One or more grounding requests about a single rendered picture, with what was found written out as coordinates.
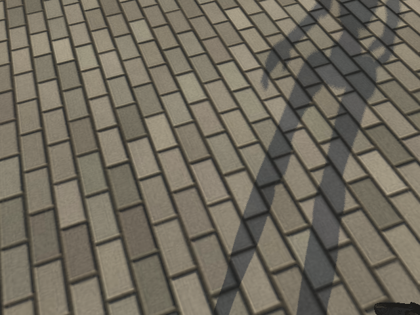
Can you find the robot right hand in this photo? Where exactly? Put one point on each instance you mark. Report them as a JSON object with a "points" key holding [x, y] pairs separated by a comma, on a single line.
{"points": [[397, 309]]}

